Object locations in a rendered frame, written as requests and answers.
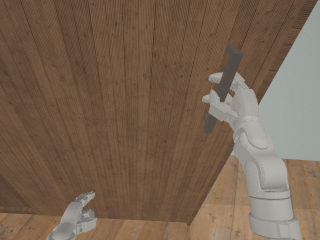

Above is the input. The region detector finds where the wardrobe door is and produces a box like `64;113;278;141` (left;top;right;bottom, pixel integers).
0;173;31;208
0;0;306;223

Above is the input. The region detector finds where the left robot hand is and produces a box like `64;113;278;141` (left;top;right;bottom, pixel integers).
60;191;97;235

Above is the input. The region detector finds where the right robot hand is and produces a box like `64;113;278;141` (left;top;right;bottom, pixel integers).
202;72;259;132

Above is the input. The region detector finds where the robot left forearm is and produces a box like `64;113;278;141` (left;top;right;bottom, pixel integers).
46;222;77;240

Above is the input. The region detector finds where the handle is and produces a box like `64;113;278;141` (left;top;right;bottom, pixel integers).
203;43;244;134

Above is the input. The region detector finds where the robot right forearm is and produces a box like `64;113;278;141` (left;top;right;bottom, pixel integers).
232;121;302;240

